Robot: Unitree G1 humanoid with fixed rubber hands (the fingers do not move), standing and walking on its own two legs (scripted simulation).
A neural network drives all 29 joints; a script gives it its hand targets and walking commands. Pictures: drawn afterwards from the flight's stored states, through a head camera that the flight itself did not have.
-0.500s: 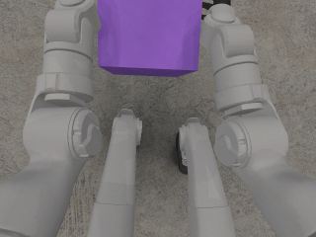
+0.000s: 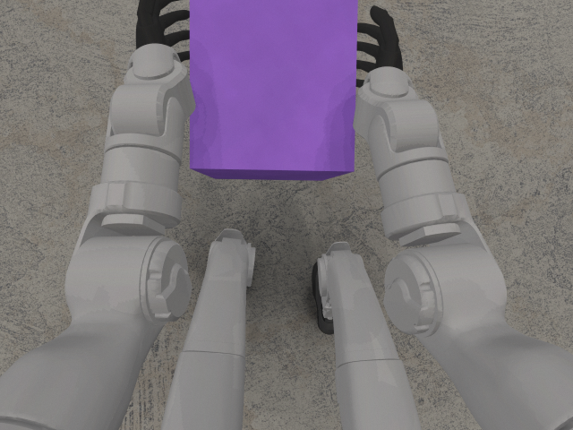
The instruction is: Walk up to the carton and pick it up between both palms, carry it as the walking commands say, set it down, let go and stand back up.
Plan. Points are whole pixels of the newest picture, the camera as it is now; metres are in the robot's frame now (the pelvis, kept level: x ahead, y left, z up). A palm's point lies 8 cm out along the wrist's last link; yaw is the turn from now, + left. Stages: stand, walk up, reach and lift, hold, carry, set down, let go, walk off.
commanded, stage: reach and lift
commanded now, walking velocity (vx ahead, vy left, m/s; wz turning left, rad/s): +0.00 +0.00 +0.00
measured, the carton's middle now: (271, 85) +0.52 +0.06 -0.10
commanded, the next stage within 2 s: none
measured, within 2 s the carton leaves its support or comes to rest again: neither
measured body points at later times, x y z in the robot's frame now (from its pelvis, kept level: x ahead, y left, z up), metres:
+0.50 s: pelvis +0.06 +0.00 +0.07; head +0.16 +0.02 +0.51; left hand +0.48 +0.19 +0.10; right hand +0.49 -0.07 +0.08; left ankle +0.19 +0.16 -0.60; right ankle +0.14 -0.12 -0.60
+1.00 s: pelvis +0.12 -0.02 +0.12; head +0.10 -0.02 +0.57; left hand +0.45 +0.17 +0.15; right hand +0.47 -0.10 +0.15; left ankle +0.19 +0.15 -0.60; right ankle +0.14 -0.13 -0.60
